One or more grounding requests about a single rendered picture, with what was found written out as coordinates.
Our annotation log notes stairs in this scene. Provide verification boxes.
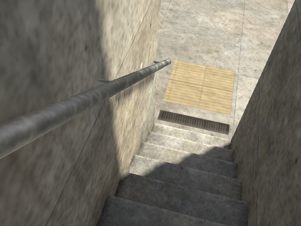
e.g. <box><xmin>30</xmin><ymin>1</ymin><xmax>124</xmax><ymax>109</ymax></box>
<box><xmin>97</xmin><ymin>123</ymin><xmax>248</xmax><ymax>226</ymax></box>

